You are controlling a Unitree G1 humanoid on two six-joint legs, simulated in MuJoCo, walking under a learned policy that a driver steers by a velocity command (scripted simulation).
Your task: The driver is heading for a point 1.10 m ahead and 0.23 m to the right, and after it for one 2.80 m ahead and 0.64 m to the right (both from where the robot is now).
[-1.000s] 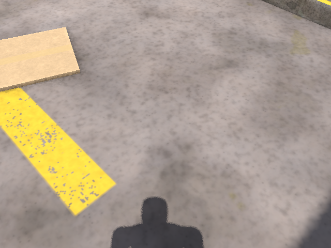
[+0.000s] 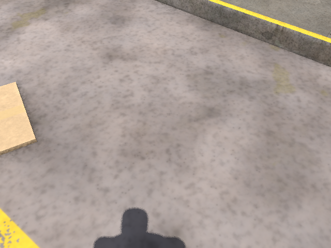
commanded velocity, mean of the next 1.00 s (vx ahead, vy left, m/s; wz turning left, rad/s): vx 0.50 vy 0.00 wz -0.42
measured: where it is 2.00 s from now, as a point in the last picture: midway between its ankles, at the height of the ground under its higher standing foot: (211, 137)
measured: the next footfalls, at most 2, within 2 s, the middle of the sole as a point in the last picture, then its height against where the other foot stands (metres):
right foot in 0.30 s outside the picture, level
left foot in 0.80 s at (181, 215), level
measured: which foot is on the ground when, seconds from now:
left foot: down 0.00-0.32, up 0.34-0.78, down 0.80-1.00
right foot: up 0.00-0.28, down 0.30-0.82, up 0.84-1.00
